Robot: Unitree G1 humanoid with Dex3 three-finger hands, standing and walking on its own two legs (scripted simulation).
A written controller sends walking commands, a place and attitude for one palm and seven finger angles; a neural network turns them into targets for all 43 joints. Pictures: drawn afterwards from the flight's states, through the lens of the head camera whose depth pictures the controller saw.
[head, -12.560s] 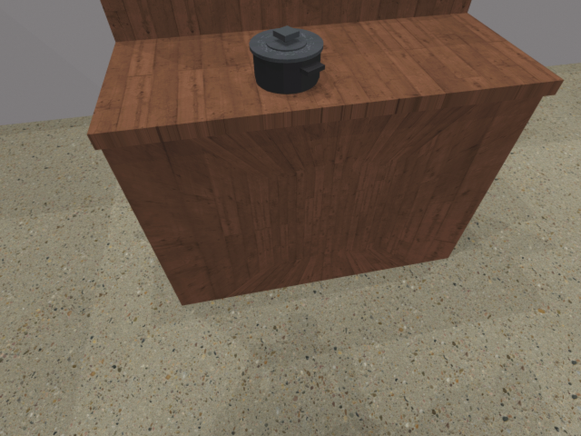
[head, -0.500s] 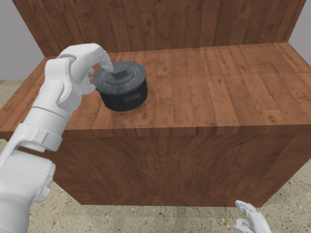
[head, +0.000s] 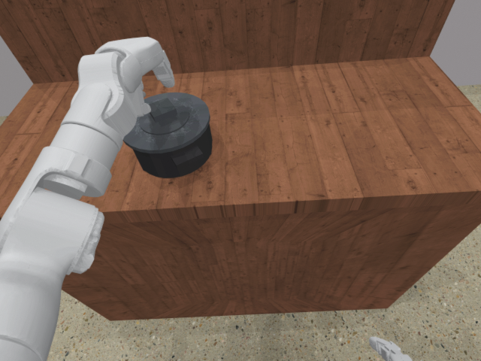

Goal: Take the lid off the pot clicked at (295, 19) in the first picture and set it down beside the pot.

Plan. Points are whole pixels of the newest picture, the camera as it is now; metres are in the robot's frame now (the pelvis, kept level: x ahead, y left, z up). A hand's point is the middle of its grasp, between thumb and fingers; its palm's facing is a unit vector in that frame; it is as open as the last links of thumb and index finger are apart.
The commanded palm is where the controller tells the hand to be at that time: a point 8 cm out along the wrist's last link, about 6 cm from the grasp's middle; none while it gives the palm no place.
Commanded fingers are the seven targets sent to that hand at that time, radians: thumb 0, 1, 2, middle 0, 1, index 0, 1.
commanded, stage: move the open hand above the knob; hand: left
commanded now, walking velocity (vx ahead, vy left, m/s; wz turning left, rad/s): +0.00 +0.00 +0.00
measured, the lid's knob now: (161, 109) +0.52 +0.15 +0.15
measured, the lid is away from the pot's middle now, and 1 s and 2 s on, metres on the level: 0.00 0.00 0.00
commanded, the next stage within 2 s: lower the open fingers around the knob in 0.82 s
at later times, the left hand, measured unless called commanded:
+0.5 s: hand (154, 80) +0.50 +0.14 +0.22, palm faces -0.26 -0.06 -0.96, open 10.1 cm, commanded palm +0.48 +0.15 +0.28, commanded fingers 0.00 -0.40 1.67 -0.86 -0.08 -0.86 -0.08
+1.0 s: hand (157, 84) +0.48 +0.13 +0.23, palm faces -0.27 -0.07 -0.96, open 10.1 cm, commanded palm +0.47 +0.14 +0.27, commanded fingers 0.00 -0.40 1.67 -0.86 -0.08 -0.86 -0.08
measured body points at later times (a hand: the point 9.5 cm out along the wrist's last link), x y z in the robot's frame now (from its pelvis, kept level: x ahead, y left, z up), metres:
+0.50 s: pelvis +0.01 +0.00 +0.00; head +0.04 -0.03 +0.45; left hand +0.51 +0.14 +0.28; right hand +0.06 -0.26 -0.14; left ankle +0.03 +0.11 -0.74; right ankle -0.05 -0.13 -0.74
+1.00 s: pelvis +0.00 +0.00 +0.00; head +0.03 -0.03 +0.45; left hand +0.49 +0.13 +0.28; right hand +0.11 -0.26 -0.13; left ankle +0.03 +0.11 -0.74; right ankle -0.05 -0.13 -0.74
